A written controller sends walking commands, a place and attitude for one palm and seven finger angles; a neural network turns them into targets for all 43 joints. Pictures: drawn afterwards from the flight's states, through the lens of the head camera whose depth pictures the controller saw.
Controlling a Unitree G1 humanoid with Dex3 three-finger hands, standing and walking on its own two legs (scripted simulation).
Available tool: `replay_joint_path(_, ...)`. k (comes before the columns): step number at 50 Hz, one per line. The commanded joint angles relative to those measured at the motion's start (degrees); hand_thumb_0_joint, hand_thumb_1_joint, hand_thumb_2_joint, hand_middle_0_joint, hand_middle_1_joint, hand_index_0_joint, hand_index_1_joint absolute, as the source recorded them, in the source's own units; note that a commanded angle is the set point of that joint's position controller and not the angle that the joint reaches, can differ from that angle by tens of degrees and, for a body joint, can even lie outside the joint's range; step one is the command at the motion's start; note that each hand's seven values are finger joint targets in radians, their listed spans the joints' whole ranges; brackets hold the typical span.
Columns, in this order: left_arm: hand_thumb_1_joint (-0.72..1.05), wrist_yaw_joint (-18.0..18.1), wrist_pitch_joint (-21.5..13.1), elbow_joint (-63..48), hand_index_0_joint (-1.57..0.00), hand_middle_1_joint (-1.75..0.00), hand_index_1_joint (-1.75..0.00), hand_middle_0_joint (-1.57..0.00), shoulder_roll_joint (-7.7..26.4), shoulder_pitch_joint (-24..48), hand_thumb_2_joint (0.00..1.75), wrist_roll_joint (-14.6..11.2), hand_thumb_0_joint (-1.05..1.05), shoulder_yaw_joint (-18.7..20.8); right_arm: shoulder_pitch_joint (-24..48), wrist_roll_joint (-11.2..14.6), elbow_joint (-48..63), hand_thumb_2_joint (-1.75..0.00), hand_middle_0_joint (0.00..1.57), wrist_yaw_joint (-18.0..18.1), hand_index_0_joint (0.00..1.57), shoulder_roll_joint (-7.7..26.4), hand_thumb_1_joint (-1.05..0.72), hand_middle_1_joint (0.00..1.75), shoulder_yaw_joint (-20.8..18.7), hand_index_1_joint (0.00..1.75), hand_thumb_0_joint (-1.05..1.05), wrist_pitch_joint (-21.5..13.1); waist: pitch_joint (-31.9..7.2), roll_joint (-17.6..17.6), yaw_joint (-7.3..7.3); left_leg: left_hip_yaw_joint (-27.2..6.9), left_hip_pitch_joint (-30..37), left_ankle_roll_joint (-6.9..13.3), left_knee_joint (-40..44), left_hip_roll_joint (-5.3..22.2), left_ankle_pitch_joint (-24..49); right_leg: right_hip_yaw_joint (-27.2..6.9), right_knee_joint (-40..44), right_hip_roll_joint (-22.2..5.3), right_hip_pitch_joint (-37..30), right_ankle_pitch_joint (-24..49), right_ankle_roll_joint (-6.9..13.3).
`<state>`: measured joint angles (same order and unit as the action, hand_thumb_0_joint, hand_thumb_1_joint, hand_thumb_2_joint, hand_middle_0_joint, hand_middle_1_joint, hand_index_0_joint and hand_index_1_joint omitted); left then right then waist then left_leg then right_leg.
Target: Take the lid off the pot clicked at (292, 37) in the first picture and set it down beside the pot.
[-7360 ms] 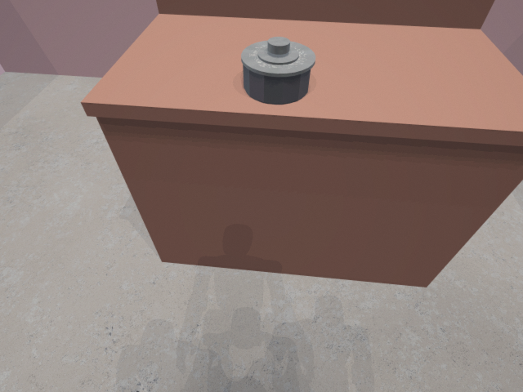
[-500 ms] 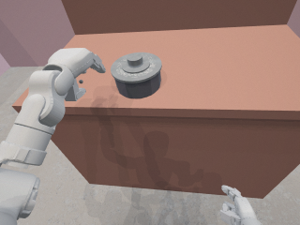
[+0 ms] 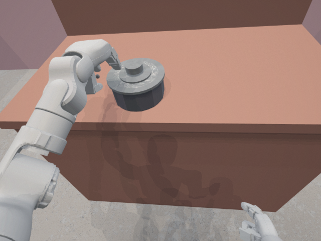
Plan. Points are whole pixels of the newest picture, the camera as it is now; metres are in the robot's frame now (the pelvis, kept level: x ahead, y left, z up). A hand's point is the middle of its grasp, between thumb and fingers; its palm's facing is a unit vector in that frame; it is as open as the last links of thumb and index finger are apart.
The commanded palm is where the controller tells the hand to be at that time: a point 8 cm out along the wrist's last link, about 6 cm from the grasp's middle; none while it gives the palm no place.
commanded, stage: move the open hand above the knob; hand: left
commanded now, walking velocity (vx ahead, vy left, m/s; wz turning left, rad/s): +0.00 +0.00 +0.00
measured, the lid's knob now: (133, 66) +0.55 +0.11 +0.16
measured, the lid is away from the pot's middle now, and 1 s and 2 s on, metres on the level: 0.00 0.00 0.00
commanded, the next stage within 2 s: lower the open fingers around the knob in 1.44 s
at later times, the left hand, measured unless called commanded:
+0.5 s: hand (118, 57) +0.48 +0.12 +0.23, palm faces -0.23 -0.03 -0.97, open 9.9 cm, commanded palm +0.48 +0.13 +0.29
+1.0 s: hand (131, 46) +0.54 +0.10 +0.23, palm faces -0.26 -0.05 -0.96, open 9.9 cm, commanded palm +0.51 +0.12 +0.29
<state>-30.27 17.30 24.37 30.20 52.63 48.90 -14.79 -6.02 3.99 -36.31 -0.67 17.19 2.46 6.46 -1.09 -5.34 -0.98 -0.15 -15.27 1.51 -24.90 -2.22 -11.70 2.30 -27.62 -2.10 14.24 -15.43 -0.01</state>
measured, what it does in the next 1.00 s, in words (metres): stands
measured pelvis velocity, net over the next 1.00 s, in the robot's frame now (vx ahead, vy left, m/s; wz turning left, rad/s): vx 0.03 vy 0.01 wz -0.06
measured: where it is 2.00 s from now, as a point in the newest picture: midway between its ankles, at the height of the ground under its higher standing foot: outside the picture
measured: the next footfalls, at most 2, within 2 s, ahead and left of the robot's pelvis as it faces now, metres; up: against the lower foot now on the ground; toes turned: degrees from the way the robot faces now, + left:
none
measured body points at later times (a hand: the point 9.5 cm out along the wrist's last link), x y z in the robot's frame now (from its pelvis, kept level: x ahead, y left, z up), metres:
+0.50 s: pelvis +0.01 +0.01 +0.00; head +0.03 -0.02 +0.45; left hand +0.49 +0.12 +0.28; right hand +0.13 -0.24 -0.13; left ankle +0.01 +0.11 -0.74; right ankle -0.01 -0.12 -0.74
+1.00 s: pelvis +0.03 +0.01 +0.00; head +0.07 -0.02 +0.45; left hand +0.55 +0.10 +0.28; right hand +0.04 -0.26 -0.14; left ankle +0.01 +0.11 -0.74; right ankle -0.01 -0.12 -0.74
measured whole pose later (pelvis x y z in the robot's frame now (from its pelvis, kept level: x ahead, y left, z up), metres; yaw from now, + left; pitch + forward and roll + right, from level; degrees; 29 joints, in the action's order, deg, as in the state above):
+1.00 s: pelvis +0.03 +0.01 +0.00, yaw -4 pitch +9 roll +1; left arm -24.7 15.6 63.2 25.1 78.6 54.6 -13.8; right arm -18.8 2.6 -43.1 1.1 16.8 1.0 4.3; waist -4.1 -3.8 6.3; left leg 3.4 -18.3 2.4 -21.2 -1.6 -11.8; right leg -1.5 -23.8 -1.4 18.6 -14.0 -0.9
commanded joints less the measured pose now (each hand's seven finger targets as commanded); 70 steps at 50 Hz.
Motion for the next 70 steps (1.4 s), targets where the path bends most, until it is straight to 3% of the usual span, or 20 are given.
replay_joint_path(1, -0.36, 2.8, 0.7, -6.5, -0.88, -0.08, -0.08, -0.88, 11.3, 34.9, 1.66, 2.2, 0.0, 5.3, 5.7, -0.2, 7.7, -0.9, 0.2, 0.5, 0.2, 4.9, -0.9, 0.3, -1.6, 0.3, 0.0, -2.1, -23.2, 6.8, 1.42, -0.5, 10.9, 2.2, 0.2, -2.5, 17.5, -0.3, 2.1, 3.0, -5.3, 19.6, 2.0)
replay_joint_path(3, -0.36, 3.1, 0.8, -7.9, -0.88, -0.08, -0.08, -0.88, 13.9, 39.0, 1.66, 2.6, 0.0, 7.3, 4.8, -0.5, 7.3, -0.9, 0.2, 0.3, 0.2, 5.0, -0.9, 0.3, -1.6, 0.3, 0.0, -2.2, -27.3, 5.4, 1.26, -1.0, 12.3, 2.1, -0.2, -2.7, 20.2, -0.7, 1.8, 2.9, -7.1, 21.5, 2.0)
replay_joint_path(7, -0.36, 2.9, 1.7, 2.4, -0.88, -0.08, -0.08, -0.88, 9.9, 33.4, 1.66, 1.5, 0.0, 5.4, 3.8, -0.3, 6.5, -0.9, 0.2, 0.4, 0.2, 5.6, -0.9, 0.3, -1.8, 0.3, 0.0, -1.7, -22.4, 8.1, 1.72, -0.6, 10.5, 2.1, -0.7, -2.2, 21.6, -0.1, 1.7, 3.1, -5.1, 23.3, 2.1)
replay_joint_path(11, -0.36, 2.8, 1.8, 1.5, -0.88, -0.08, -0.08, -0.88, 6.1, 39.3, 1.66, 3.0, 0.0, 2.1, 3.4, -0.4, 6.5, -0.9, 0.2, 0.0, 0.2, 4.8, -0.9, 0.3, -1.6, 0.3, 0.0, -1.4, -24.1, 8.0, 2.28, -0.7, 11.5, 2.1, -0.3, -2.1, 23.5, -0.2, 1.6, 3.1, -4.8, 23.2, 1.9)
replay_joint_path(19, -0.36, 4.5, 1.4, 7.8, -0.88, -0.08, -0.08, -0.88, 8.0, 48.4, 1.66, 4.2, 0.0, 3.9, 0.0, -0.9, 4.5, -0.9, 0.2, 0.7, 0.2, 5.1, -0.9, 0.3, -1.9, 0.3, 0.0, -1.5, -25.7, 8.5, 3.09, -0.7, 12.1, 2.2, 0.5, -2.0, 22.4, -0.5, 2.3, 3.4, -4.5, 22.2, 2.1)
replay_joint_path(22, -0.36, 4.7, 1.8, 17.1, -0.88, -0.08, -0.08, -0.88, 4.6, 46.4, 1.66, 3.0, 0.0, 1.2, -2.0, -0.6, 3.1, -0.9, 0.2, 1.2, 0.2, 5.8, -0.9, 0.3, -2.2, 0.3, 0.0, -1.0, -20.3, 9.6, 4.24, -0.3, 9.4, 2.2, 1.5, -2.0, 18.0, 0.0, 3.4, 3.5, -2.3, 20.2, 2.0)
replay_joint_path(28, -0.36, 6.3, -0.6, 20.9, -0.88, -0.08, -0.08, -0.88, 5.4, 56.5, 1.66, 4.9, 0.0, 1.6, -5.5, -1.0, 1.3, -0.9, 0.2, 1.9, 0.2, 5.6, -0.9, 0.3, -2.5, 0.3, 0.0, -2.5, -25.0, 8.2, 5.91, -0.9, 12.2, 2.1, 1.8, -1.8, 17.5, -0.8, 4.1, 3.9, -1.1, 18.6, 1.9)
replay_joint_path(32, -0.36, 7.2, -0.3, 27.6, -0.88, -0.08, -0.08, -0.88, 1.9, 58.2, 1.66, 4.1, 0.0, -1.4, -7.7, -0.8, -0.4, -0.9, 0.2, 2.4, 0.2, 6.4, -0.9, 0.3, -2.7, 0.3, 0.0, -2.8, -21.6, 7.3, 7.59, -0.5, 10.7, 2.2, 2.7, -1.7, 15.6, -0.6, 5.2, 4.3, 1.4, 17.8, 2.0)
replay_joint_path(34, -0.36, 8.0, -1.5, 25.7, -0.88, -0.08, -0.08, -0.88, 4.2, 63.8, 1.66, 5.8, 0.0, 0.1, -8.9, -1.1, -0.7, -0.9, 0.2, 2.3, 0.2, 6.2, -0.9, 0.3, -2.8, 0.3, 0.0, -3.9, -27.8, 6.7, 7.63, -0.9, 13.4, 2.3, 2.1, -1.3, 19.2, -1.3, 4.4, 4.2, 0.1, 19.5, 1.9)
replay_joint_path(38, -0.36, 8.6, -0.7, 32.5, -0.88, -0.08, -0.08, -0.88, 8.3, 59.0, 1.66, 7.1, 0.0, 3.6, -11.1, -1.4, -1.7, -0.9, 0.2, 2.4, 0.2, 7.0, -0.9, 0.3, -2.8, 0.3, 0.0, -3.5, -26.7, 8.9, 6.73, -0.3, 10.0, 2.3, 2.6, -1.1, 20.7, -1.4, 4.4, 4.2, -2.0, 21.3, 1.7)
replay_joint_path(42, -0.36, 8.6, -1.3, 29.8, -0.88, -0.08, -0.08, -0.88, 6.5, 58.6, 1.66, 6.1, 0.0, 2.3, -10.9, -1.5, -0.6, -0.9, 0.2, 2.3, 0.2, 7.0, -0.9, 0.3, -3.3, 0.3, 0.0, -3.9, -28.3, 7.5, 6.37, 0.1, 11.5, 2.8, 1.8, -0.9, 24.1, -1.6, 4.3, 4.0, -2.7, 23.4, 1.5)
replay_joint_path(44, -0.36, 8.5, -1.6, 29.2, -0.88, -0.08, -0.08, -0.88, 11.3, 60.2, 1.66, 7.7, 0.0, 5.5, -10.8, -1.7, -0.5, -0.9, 0.2, 2.3, 0.2, 6.8, -0.9, 0.3, -3.2, 0.3, 0.0, -4.1, -30.6, 8.6, 5.74, 0.7, 11.0, 3.2, 1.7, -1.0, 24.4, -2.3, 3.8, 3.8, -4.8, 24.9, 1.2)
replay_joint_path(47, -0.36, 8.0, -1.4, 29.3, -0.88, -0.08, -0.08, -0.88, 6.5, 56.3, 1.66, 6.5, 0.0, 1.8, -11.1, -1.4, -0.4, -0.9, 0.2, 2.1, 0.2, 6.9, -0.9, 0.3, -3.6, 0.3, 0.0, -3.9, -27.8, 6.7, 6.07, 0.9, 11.7, 3.2, 1.0, -0.8, 28.0, -1.7, 4.2, 3.8, -2.8, 26.0, 1.3)
replay_joint_path(50, -0.36, 7.1, -1.6, 27.2, -0.88, -0.08, -0.08, -0.88, 8.7, 57.8, 1.66, 6.7, 0.0, 3.3, -10.3, -1.3, 0.0, -0.9, 0.2, 1.9, 0.2, 6.7, -0.9, 0.3, -3.5, 0.3, 0.0, -3.9, -27.7, 8.8, 5.85, 1.2, 11.2, 3.5, 1.0, -1.0, 26.6, -2.0, 4.0, 3.8, -3.3, 26.1, 0.9)
replay_joint_path(52, -0.36, 6.8, -2.7, 21.3, -0.88, -0.08, -0.08, -0.88, 4.6, 57.3, 1.66, 4.8, 0.0, 0.6, -9.9, -1.3, 1.0, -0.9, 0.2, 1.7, 0.2, 6.3, -0.9, 0.3, -4.0, 0.3, 0.0, -4.1, -30.3, 5.2, 5.87, 0.4, 16.0, 3.4, -0.2, -0.6, 32.6, -1.8, 3.7, 3.7, -2.1, 27.3, 1.0)
replay_joint_path(53, -0.36, 6.8, -2.7, 21.2, -0.88, -0.08, -0.08, -0.88, 7.5, 57.4, 1.66, 5.9, 0.0, 3.3, -10.0, -1.5, 0.8, -0.9, 0.2, 1.6, 0.2, 6.2, -0.9, 0.3, -3.9, 0.3, 0.0, -4.2, -31.3, 6.7, 5.43, 0.3, 16.4, 3.5, -0.7, -0.6, 33.1, -2.2, 3.6, 3.8, -2.4, 27.4, 0.8)
replay_joint_path(61, -0.36, 6.3, -1.0, 23.9, -0.88, -0.08, -0.08, -0.88, 5.4, 57.8, 1.66, 5.4, 0.0, 1.0, -7.8, -0.9, 0.2, -0.9, 0.2, 1.8, 0.2, 5.9, -0.9, 0.3, -3.1, 0.3, 0.0, -2.6, -25.0, 8.9, 6.27, 0.8, 12.7, 3.2, 0.4, -1.2, 26.2, -1.5, 3.7, 3.6, -0.6, 24.8, 1.1)
replay_joint_path(64, -0.36, 6.5, -1.7, 19.4, -0.88, -0.08, -0.08, -0.88, 7.1, 58.7, 1.66, 5.3, 0.0, 2.6, -6.5, -1.2, 1.2, -0.9, 0.2, 1.6, 0.2, 5.6, -0.9, 0.3, -3.1, 0.3, 0.0, -2.6, -30.5, 6.7, 5.51, 0.2, 16.0, 3.0, -0.9, -1.0, 30.9, -1.9, 2.6, 3.3, -2.1, 26.9, 1.2)
replay_joint_path(67, -0.36, 5.7, -0.4, 21.7, -0.88, -0.08, -0.08, -0.88, 1.5, 53.5, 1.66, 4.1, 0.0, -1.2, -6.0, -0.9, 1.3, -0.9, 0.2, 1.4, 0.2, 5.6, -0.9, 0.3, -3.2, 0.3, 0.0, -1.6, -26.9, 7.4, 5.89, 0.3, 15.2, 2.9, -1.2, -0.9, 32.2, -1.4, 3.0, 3.3, -0.5, 27.3, 1.4)
replay_joint_path(70, -0.36, 5.3, 0.1, 20.7, -0.88, -0.08, -0.08, -0.88, 2.9, 56.7, 1.66, 4.6, 0.0, -0.5, -4.4, -0.8, 1.6, -0.9, 0.2, 1.4, 0.2, 5.4, -0.9, 0.3, -2.6, 0.3, 0.0, -1.0, -25.8, 9.2, 5.95, 0.5, 13.2, 2.8, -0.1, -1.2, 27.4, -1.3, 3.0, 3.3, -1.1, 25.4, 1.4)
